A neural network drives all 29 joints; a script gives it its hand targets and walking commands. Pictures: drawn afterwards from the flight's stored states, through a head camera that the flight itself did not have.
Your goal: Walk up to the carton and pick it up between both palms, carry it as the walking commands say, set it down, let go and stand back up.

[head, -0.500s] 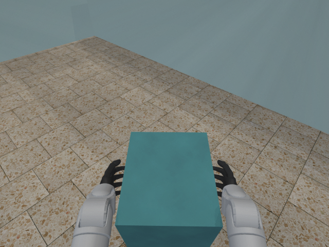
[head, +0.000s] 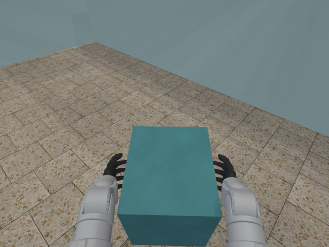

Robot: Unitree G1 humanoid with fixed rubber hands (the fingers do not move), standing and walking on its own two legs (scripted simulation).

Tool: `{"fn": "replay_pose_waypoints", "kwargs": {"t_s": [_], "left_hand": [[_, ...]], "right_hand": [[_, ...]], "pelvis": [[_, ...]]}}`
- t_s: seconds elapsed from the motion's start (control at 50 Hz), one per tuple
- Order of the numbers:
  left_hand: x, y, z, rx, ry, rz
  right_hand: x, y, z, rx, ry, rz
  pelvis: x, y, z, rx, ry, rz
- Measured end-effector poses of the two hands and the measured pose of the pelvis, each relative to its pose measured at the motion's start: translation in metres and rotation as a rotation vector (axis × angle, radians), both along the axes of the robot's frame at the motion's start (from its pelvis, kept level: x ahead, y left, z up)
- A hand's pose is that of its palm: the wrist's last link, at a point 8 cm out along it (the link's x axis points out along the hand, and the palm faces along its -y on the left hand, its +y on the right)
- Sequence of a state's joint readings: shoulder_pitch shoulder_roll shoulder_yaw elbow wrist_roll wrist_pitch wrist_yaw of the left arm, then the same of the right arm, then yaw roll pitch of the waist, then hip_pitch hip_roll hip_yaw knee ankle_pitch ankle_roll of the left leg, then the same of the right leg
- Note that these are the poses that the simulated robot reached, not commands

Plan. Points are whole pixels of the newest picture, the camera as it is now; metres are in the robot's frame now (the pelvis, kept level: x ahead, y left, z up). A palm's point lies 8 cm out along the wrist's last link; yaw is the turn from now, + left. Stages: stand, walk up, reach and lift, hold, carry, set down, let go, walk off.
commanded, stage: hold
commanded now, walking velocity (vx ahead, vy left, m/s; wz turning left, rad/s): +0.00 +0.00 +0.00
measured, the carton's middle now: (169, 186) +0.32 +0.00 -0.02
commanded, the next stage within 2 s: carry in 0.08 s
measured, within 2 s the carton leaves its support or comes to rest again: neither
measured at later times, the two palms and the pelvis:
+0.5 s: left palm (167, 140) +0.40 +0.01 +0.09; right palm (281, 163) +0.33 -0.28 +0.08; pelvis +0.11 -0.06 -0.01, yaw -13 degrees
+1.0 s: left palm (233, 97) +0.63 -0.23 +0.08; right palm (328, 135) +0.43 -0.45 +0.09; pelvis +0.34 -0.16 +0.01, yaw -42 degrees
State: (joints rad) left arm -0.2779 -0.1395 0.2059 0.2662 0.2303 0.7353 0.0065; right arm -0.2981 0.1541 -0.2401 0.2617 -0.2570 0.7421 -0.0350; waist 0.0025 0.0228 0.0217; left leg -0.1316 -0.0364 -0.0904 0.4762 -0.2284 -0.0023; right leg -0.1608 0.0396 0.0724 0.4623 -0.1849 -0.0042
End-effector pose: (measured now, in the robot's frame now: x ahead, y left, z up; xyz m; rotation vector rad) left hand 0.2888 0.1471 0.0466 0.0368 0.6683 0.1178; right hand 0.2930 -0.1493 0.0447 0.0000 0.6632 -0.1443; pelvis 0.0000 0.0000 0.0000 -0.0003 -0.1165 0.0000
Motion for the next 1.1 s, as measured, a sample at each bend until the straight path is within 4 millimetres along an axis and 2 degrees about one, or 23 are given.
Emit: {"fn": "replay_pose_waypoints", "kwargs": {"t_s": [0.1,0.18,0.26,0.32,0.42,0.46,0.52,0.58,0.64,0.74,0.8,0.84,0.96,1.04,1.1], "left_hand": [[-0.003,0.0,0.0,-0.016,0.003,0.007],[0.001,-0.001,0.01,-0.009,-0.028,-0.001],[0.02,-0.01,0.025,0.003,-0.05,-0.047],[0.039,-0.03,0.036,-0.002,-0.018,-0.092],[0.083,-0.09,0.048,-0.003,-0.005,-0.19],[0.099,-0.117,0.046,-0.005,0.003,-0.223],[0.115,-0.149,0.039,0.0,0.062,-0.253],[0.131,-0.17,0.038,0.013,0.101,-0.28],[0.157,-0.187,0.041,-0.021,0.113,-0.3],[0.216,-0.22,0.044,-0.072,0.078,-0.373],[0.256,-0.246,0.039,-0.074,0.053,-0.446],[0.276,-0.267,0.037,-0.059,0.076,-0.507],[0.325,-0.348,0.036,-0.052,0.154,-0.661],[0.355,-0.414,0.038,-0.048,0.133,-0.752],[0.376,-0.464,0.036,-0.06,0.099,-0.783]], "right_hand": [[-0.001,-0.001,0.003,-0.008,0.005,0.003],[0.003,-0.001,0.013,-0.001,-0.029,-0.001],[0.01,-0.01,0.029,-0.02,-0.051,-0.028],[0.013,-0.029,0.036,-0.031,-0.018,-0.067],[0.024,-0.084,0.044,-0.009,-0.007,-0.184],[0.031,-0.11,0.041,0.002,-0.002,-0.229],[0.039,-0.14,0.037,0.049,0.049,-0.292],[0.047,-0.159,0.035,0.1,0.081,-0.353],[0.059,-0.172,0.04,0.103,0.083,-0.407],[0.095,-0.196,0.052,0.054,0.04,-0.481],[0.117,-0.213,0.05,0.031,0.017,-0.537],[0.123,-0.226,0.047,0.021,0.044,-0.579],[0.131,-0.279,0.048,0.032,0.111,-0.743],[0.141,-0.327,0.049,0.047,0.083,-0.844],[0.155,-0.368,0.044,0.054,0.04,-0.889]], "pelvis": [[0.005,-0.001,0.0,0.001,0.015,0.004],[0.017,0.0,-0.003,0.007,0.073,-0.01],[0.035,-0.004,-0.003,0.016,0.115,-0.091],[0.054,-0.015,0.001,0.015,0.143,-0.139],[0.082,-0.046,-0.007,0.02,0.171,-0.202],[0.095,-0.057,-0.012,0.004,0.188,-0.208],[0.112,-0.067,-0.009,0.023,0.207,-0.234],[0.131,-0.076,-0.002,0.048,0.206,-0.286],[0.154,-0.085,0.003,0.063,0.196,-0.347],[0.209,-0.098,0.0,0.062,0.18,-0.44],[0.244,-0.105,-0.011,0.073,0.174,-0.535],[0.263,-0.113,-0.009,0.071,0.176,-0.589],[0.321,-0.149,0.005,0.046,0.181,-0.706],[0.354,-0.183,0.004,0.035,0.178,-0.763],[0.376,-0.217,-0.004,0.025,0.175,-0.778]]}}
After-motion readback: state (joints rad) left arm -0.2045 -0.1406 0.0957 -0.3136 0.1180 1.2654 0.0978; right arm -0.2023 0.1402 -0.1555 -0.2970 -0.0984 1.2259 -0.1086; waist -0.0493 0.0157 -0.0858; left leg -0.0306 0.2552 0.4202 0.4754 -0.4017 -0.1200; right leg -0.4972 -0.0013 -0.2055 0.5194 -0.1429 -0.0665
